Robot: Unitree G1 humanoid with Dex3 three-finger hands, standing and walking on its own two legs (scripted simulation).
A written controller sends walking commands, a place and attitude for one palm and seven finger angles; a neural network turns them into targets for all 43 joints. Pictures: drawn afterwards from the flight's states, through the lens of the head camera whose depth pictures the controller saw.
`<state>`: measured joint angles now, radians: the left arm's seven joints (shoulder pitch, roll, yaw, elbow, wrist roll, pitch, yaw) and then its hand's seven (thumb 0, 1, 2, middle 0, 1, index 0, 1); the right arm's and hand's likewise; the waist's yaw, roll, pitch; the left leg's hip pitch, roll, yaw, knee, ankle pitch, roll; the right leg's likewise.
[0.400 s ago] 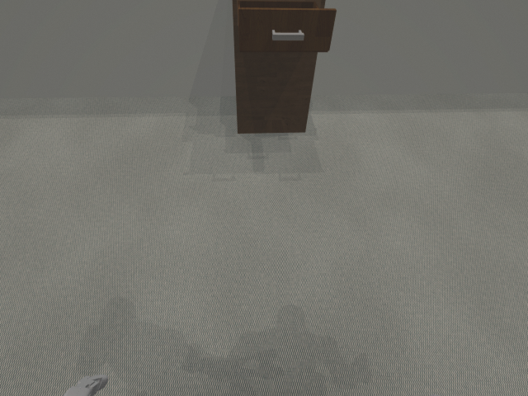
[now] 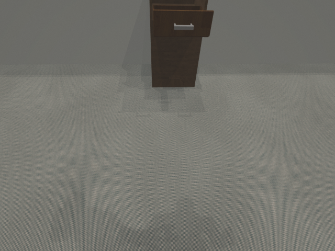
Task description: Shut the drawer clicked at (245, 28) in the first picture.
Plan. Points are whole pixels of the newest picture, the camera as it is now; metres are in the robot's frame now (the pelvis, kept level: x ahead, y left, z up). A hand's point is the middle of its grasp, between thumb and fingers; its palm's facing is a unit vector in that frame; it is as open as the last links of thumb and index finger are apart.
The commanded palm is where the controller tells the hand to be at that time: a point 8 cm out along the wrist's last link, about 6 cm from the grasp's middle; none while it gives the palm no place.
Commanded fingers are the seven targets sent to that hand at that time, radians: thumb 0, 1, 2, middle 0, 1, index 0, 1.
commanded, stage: stand and wait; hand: left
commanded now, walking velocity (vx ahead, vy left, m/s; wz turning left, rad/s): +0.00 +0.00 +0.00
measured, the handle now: (183, 26) +1.43 -0.02 -0.04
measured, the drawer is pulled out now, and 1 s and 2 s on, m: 0.30 0.30 0.30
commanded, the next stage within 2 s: look at it before walking up in 0.58 s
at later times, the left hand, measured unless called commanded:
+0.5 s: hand out of the picture +0.06 +0.24 -0.15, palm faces -0.03 -0.94 -0.33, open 7.4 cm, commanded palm none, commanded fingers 0.00 0.90 0.90 -0.20 -0.30 -0.20 -0.30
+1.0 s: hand out of the picture +0.06 +0.23 -0.15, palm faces -0.03 -0.94 -0.33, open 7.4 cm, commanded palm none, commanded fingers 0.00 0.90 0.90 -0.20 -0.30 -0.20 -0.30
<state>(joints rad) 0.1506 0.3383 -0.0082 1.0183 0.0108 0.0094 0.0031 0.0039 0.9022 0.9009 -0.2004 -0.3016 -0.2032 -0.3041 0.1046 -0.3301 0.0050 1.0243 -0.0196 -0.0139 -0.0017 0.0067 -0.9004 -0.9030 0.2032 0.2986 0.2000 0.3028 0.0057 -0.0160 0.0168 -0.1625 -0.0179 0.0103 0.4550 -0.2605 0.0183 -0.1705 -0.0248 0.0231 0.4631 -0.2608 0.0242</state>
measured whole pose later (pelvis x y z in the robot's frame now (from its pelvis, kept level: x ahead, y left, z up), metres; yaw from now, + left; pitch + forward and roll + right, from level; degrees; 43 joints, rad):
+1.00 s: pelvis -0.01 -0.01 +0.01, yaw +0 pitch -2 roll +0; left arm 0.14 0.34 -0.01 1.09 0.01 -0.01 0.00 0.00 0.90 0.90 -0.20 -0.30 -0.20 -0.30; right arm 0.12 -0.34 0.00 1.12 -0.01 -0.02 0.00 0.01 -0.90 -0.90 0.20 0.30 0.20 0.30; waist 0.00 -0.01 0.03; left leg -0.15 0.01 0.01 0.38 -0.20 -0.01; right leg -0.16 0.00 0.02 0.39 -0.20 0.00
